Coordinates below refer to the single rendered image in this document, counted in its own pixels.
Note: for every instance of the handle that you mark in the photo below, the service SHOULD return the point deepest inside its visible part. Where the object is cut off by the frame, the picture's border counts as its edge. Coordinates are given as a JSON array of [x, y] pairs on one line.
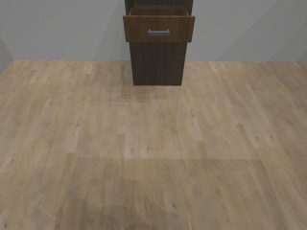
[[158, 33]]

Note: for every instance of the drawer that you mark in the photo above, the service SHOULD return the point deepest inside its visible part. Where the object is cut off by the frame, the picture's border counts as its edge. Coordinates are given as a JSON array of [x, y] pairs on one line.
[[140, 20]]

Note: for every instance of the cabinet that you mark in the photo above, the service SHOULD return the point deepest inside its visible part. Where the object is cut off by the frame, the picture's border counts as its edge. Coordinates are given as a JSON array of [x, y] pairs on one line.
[[158, 63]]

